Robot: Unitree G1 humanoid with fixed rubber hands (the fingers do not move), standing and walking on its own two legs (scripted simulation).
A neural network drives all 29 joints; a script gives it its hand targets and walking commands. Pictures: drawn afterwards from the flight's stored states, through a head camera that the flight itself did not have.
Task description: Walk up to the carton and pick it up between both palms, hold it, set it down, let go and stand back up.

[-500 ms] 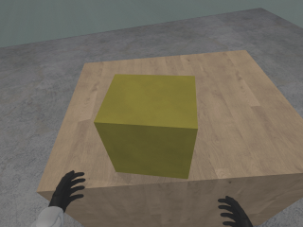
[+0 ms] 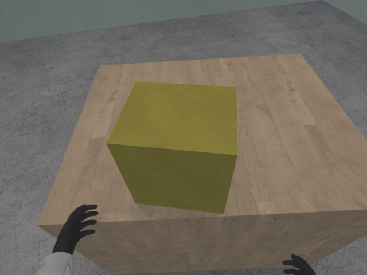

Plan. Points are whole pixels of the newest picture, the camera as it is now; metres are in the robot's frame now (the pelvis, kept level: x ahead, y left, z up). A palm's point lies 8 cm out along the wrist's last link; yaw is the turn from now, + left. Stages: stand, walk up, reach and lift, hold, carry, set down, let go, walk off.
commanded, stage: stand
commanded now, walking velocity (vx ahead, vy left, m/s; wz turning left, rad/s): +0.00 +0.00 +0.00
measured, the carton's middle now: (181, 150) +0.38 +0.01 +0.05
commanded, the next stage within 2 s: none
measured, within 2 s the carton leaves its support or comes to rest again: neither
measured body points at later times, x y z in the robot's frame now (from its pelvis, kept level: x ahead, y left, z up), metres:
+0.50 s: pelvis +0.01 -0.01 +0.00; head +0.03 -0.04 +0.45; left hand +0.20 +0.25 -0.01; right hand +0.13 -0.28 -0.13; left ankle -0.02 +0.13 -0.74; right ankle +0.04 -0.10 -0.74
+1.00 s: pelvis +0.01 -0.01 +0.00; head +0.03 -0.04 +0.45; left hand +0.20 +0.25 -0.01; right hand +0.12 -0.29 -0.13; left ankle -0.02 +0.13 -0.74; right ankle +0.04 -0.10 -0.74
